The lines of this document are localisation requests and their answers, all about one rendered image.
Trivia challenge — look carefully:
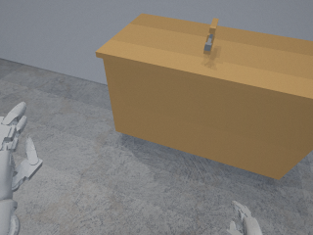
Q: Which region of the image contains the counter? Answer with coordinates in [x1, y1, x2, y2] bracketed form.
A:
[95, 13, 313, 180]

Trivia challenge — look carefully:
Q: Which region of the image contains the right robot hand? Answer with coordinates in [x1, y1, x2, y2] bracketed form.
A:
[226, 200, 263, 235]

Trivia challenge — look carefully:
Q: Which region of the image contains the tap lever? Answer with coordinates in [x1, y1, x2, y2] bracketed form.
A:
[203, 34, 213, 51]

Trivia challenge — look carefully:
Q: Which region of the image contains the left robot hand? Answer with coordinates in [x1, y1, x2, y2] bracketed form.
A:
[0, 102, 43, 201]

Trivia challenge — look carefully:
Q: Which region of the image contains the left robot forearm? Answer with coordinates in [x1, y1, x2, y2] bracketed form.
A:
[0, 199, 21, 235]

